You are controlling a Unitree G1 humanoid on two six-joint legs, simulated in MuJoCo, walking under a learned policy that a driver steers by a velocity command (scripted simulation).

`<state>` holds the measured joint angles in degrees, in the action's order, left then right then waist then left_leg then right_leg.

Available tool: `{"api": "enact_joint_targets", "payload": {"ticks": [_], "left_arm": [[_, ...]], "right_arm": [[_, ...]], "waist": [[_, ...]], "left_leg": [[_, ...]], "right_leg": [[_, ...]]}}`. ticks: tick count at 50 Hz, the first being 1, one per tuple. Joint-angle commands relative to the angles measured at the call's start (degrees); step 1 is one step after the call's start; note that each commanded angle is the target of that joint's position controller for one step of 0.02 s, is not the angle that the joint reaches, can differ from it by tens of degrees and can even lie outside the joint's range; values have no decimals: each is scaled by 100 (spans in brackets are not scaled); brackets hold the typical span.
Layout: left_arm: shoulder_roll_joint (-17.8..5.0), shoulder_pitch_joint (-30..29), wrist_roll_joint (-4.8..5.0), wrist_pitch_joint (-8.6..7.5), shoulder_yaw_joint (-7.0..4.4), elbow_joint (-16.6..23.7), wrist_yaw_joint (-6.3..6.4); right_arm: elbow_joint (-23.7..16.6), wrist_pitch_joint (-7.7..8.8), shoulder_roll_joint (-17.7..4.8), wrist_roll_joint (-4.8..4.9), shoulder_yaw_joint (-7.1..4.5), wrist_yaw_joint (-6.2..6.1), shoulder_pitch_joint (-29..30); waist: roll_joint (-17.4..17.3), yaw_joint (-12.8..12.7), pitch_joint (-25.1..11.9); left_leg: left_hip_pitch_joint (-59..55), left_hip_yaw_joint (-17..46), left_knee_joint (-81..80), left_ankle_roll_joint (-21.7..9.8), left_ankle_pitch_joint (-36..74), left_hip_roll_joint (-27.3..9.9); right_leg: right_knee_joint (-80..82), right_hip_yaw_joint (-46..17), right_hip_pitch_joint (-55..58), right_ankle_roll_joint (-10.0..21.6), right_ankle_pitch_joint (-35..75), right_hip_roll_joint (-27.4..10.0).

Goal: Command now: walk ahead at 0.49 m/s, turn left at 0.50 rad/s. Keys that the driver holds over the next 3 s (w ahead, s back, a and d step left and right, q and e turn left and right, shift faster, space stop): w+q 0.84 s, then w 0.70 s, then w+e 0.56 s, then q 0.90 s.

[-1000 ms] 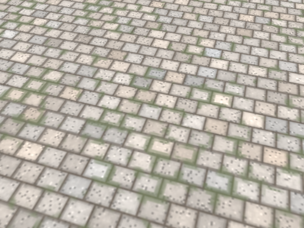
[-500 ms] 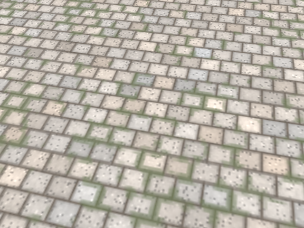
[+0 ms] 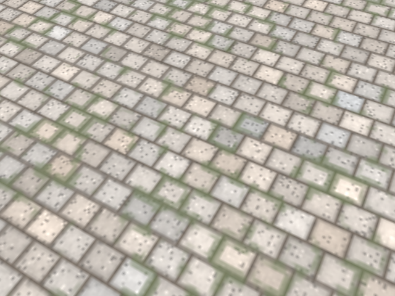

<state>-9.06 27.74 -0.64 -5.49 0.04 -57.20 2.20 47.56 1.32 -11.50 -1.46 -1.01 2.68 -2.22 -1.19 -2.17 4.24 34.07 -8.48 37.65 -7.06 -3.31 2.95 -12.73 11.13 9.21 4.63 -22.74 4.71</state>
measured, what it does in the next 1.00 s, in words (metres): walks ahead, turning left: left foot, then right foot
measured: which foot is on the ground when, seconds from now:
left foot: up 0.00-0.04, down 0.06-0.60, up 0.62-1.00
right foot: down 0.00-0.06, up 0.08-0.58, down 0.60-1.00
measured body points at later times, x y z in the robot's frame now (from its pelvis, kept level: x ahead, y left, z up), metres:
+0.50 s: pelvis +0.27 -0.01 +0.01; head +0.30 +0.01 +0.46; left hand +0.44 +0.26 -0.08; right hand +0.29 -0.29 -0.11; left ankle +0.14 +0.03 -0.73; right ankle +0.47 -0.12 -0.68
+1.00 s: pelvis +0.52 +0.05 +0.02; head +0.54 +0.06 +0.47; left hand +0.35 +0.25 -0.11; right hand +0.82 -0.03 -0.08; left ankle +0.57 +0.23 -0.68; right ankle +0.49 -0.08 -0.73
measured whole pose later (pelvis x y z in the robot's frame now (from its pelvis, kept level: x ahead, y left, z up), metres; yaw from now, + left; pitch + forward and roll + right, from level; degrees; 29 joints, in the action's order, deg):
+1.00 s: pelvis +0.52 +0.05 +0.02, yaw +34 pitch +1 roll -2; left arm -13.5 25.6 -1.1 -5.2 -2.0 -51.2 -0.6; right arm 41.4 0.6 -14.6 -2.2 -1.8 4.1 -3.3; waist -2.2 -3.9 1.9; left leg 36.8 0.2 43.3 -3.6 -3.6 -2.5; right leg -13.5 11.2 0.6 1.0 -15.5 0.4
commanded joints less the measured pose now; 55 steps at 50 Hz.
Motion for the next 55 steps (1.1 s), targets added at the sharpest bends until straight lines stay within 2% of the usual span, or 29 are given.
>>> {"api": "enact_joint_targets", "payload": {"ticks": [1,2,3,4,5,6,7,8,10,13,18,24,26,27,28,29,30,31,32,33,34,36,40,44,47,51,53,54,55], "left_arm": [[-1147,-36,-12,21,-241,172,160],[-1260,-238,-26,56,-283,250,135],[-1389,-635,6,69,-332,406,66],[-788,-760,-171,-4,-247,691,-18],[-842,-360,-1,-34,-245,1027,-115],[-1093,-890,-74,-124,-247,1070,-165],[-1174,-1049,-26,-168,-278,1135,-211],[-1114,-1143,-67,-119,-282,1151,-195],[-911,-942,-242,142,-222,1099,-223],[-827,-1342,-235,307,-200,1340,-259],[-909,-2580,-183,368,-195,1799,-301],[-945,-3561,-119,270,-113,2230,-368],[-1047,-3360,-83,209,-127,2251,-359],[-1141,-2956,-62,179,-162,2155,-331],[-1307,-2309,-47,143,-235,1957,-273],[-1518,-1455,-75,67,-323,1742,-194],[-1928,-488,-220,30,-428,1681,-76],[-2333,-572,-308,107,-523,1728,-64],[-1856,-900,-205,181,-506,1751,-102],[-1346,-1280,-148,183,-391,1808,-123],[-1108,-1482,-149,169,-330,1775,-156],[-1020,-1354,-117,104,-298,1605,-161],[-1070,-1023,-17,-91,-342,1373,-243],[-1038,-678,-60,-88,-335,1156,-266],[-1125,-539,-53,-86,-340,1028,-282],[-1323,-97,-38,5,-366,740,-242],[-1426,21,-38,93,-375,595,-217],[-1471,48,-32,134,-373,535,-208],[-1441,49,0,175,-347,500,-201]], "right_arm": [[44,46,-640,-22,-181,-48,-1094],[294,71,-851,-38,-286,-73,-1852],[466,79,-1102,-64,-429,-128,-2579],[385,11,-1379,64,-520,-196,-2313],[305,0,-1681,76,-575,-186,-2164],[239,-13,-1310,135,-534,-241,-1825],[234,-9,-984,126,-452,-255,-1537],[241,48,-778,79,-387,-252,-1341],[210,199,-824,109,-352,-267,-1304],[288,309,-1095,137,-405,-246,-1615],[365,239,-1082,150,-408,-254,-2403],[318,205,-1178,40,-427,-330,-2836],[223,212,-1273,29,-456,-377,-2620],[144,221,-1343,32,-472,-381,-2356],[87,251,-1418,37,-488,-349,-2176],[56,307,-1424,93,-487,-282,-2035],[-125,365,-1010,175,-377,-234,-2094],[-261,324,-524,342,-281,-254,-2849],[-109,232,-1076,108,-334,-314,-2724],[-118,193,-1131,39,-367,-268,-2268],[-166,170,-1034,30,-355,-216,-2015],[-198,46,-897,-61,-344,-99,-1939],[-467,-93,-719,-77,-294,35,-1465],[-789,-69,-593,-64,-216,104,-667],[-934,-4,-443,-61,-101,150,-113],[-1098,24,-510,-98,-52,136,435],[-1062,64,-576,-141,-68,78,330],[-924,109,-624,-161,-99,42,-67],[-613,181,-715,-201,-160,-9,-907]], "waist": [[791,784,-559],[780,1116,-893],[388,1622,-1161],[-920,1116,-1341],[-955,800,-1921],[10,814,-1039],[378,509,-263],[740,199,22],[690,-37,-2],[283,19,-88],[-168,574,-154],[-367,891,-133],[-452,696,-169],[-489,455,-259],[-441,174,-546],[-138,-272,-996],[447,-562,-1893],[1831,-87,-2460],[1088,29,-1868],[485,73,-1042],[266,141,-645],[661,262,-403],[702,310,-330],[612,193,-143],[616,88,-44],[608,-53,90],[657,40,-27],[678,228,-284],[526,600,-762]], "left_leg": [[-1651,-142,-171,-429,-443,383],[-2515,125,-468,-655,-523,383],[-3459,784,-1103,-1018,-711,-25],[-4521,2784,-847,-1282,234,-1380],[-5409,5140,-1717,-2476,-661,-2248],[-4631,4719,-2378,-2158,-1793,-2149],[-3555,4204,-2704,-1817,-1743,-1958],[-2895,3752,-2762,-1486,-1058,-1639],[-2162,3029,-2746,-1246,4,-1199],[-1916,2514,-2714,-1044,929,-820],[-2738,2628,-2488,-554,1185,-686],[-3677,3006,-1963,-617,1838,-852],[-3559,3136,-1764,-481,2003,-931],[-3266,3109,-1551,-342,2293,-891],[-3036,3083,-1013,-210,2786,-758],[-2644,2806,54,-65,2652,-419],[-1898,2393,1587,38,940,-108],[-199,1717,3033,227,-2997,719],[359,1639,3557,173,-2568,136],[332,1554,3484,198,-1951,-91],[201,1463,3266,247,-1625,-262],[-58,1348,3036,323,-1488,-465],[348,1256,2956,358,-1047,-571],[691,1167,2111,428,-284,-574],[191,866,816,384,232,-497],[-209,489,-127,210,-289,-419],[-611,329,-469,28,-834,-228],[-1171,261,-704,-82,-952,-48],[-2283,208,-1121,-219,-716,126]], "right_leg": [[-2002,-98,-506,-284,8200,-1804],[-3108,-136,-901,-266,7600,-1817],[-5055,40,-1746,-271,5705,-1403],[-7057,-97,-3569,-278,-326,-358],[-8119,-1311,-5216,-359,-782,-61],[-7486,-1602,-5659,-263,-63,-515],[-6804,-1507,-5403,-255,291,-713],[-6256,-1495,-5001,-327,408,-902],[-5639,-1444,-4302,-502,437,-1052],[-4856,-1195,-4238,-679,970,-1085],[-3632,-1141,-4903,-760,2094,-965],[-2524,-1158,-4998,-646,1921,-599],[-2033,-1252,-4300,-526,1792,-500],[-1767,-1246,-3543,-431,1596,-391],[-1600,-1189,-2588,-323,1436,-226],[-1282,-1332,-1376,-150,1606,-437],[-1178,-2568,3,103,340,-1747],[-606,-5172,1113,788,72,-3184],[-395,-5504,416,826,-794,-2986],[-247,-4503,-452,676,-673,-2684],[-123,-3666,-1030,547,125,-2380],[72,-2605,-1596,359,1175,-1983],[309,-1765,-1607,441,2351,-1991],[416,-1075,-1550,446,2874,-1847],[451,-650,-1636,363,2980,-1717],[326,-601,-1092,379,3326,-1982],[-218,-519,-715,353,4522,-2050],[-841,-429,-622,313,5316,-2014],[-1854,-213,-855,209,5500,-1837]]}}
Next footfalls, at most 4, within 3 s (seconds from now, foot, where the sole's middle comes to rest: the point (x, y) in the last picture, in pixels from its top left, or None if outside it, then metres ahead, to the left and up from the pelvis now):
0.06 left None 0.18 0.03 -0.76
0.60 right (240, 267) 0.53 -0.07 -0.76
1.12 left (148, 236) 0.63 0.25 -0.76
1.66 right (150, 155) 0.99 0.29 -0.76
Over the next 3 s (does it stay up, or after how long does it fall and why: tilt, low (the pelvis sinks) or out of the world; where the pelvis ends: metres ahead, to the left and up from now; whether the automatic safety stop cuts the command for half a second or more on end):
stays up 1.13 0.43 0.02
